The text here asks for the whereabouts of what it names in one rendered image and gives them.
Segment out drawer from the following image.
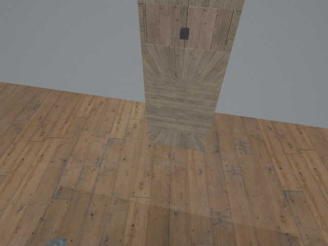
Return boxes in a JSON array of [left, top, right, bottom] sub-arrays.
[[143, 3, 235, 52]]

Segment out cabinet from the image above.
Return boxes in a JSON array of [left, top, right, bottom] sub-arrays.
[[137, 0, 245, 152]]

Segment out handle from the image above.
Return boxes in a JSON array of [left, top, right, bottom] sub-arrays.
[[179, 27, 190, 40]]

